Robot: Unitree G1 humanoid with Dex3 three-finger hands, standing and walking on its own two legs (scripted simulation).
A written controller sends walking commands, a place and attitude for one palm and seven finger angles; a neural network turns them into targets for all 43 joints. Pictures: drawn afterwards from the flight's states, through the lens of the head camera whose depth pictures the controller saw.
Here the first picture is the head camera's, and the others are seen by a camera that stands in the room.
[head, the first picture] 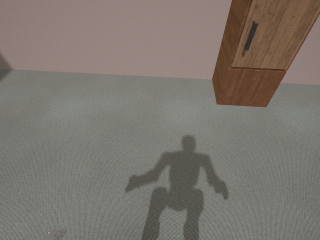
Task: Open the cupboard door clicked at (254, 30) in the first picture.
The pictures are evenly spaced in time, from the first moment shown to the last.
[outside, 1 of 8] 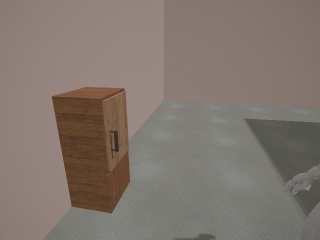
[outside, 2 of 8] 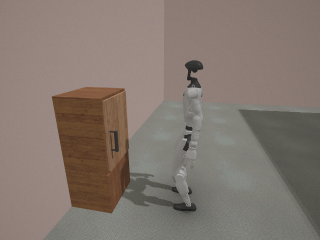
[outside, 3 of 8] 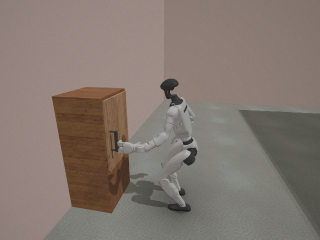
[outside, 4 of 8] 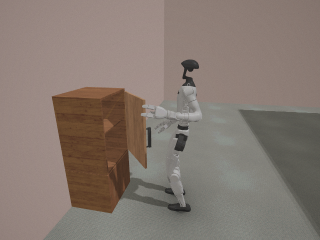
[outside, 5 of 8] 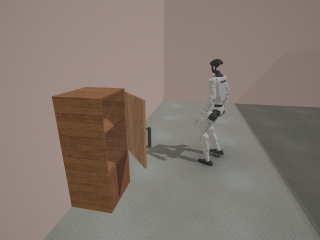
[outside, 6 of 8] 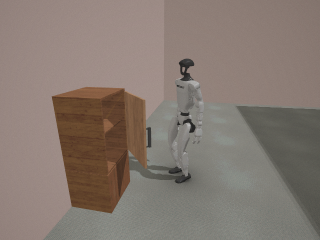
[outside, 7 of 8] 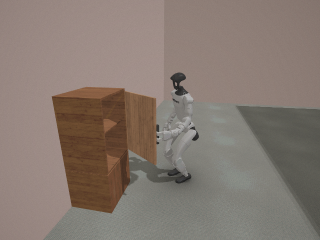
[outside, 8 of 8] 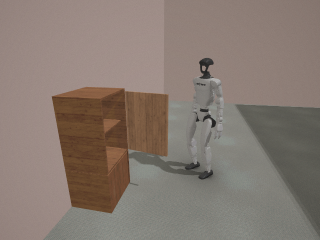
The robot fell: no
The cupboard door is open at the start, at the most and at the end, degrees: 0 81 80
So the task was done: yes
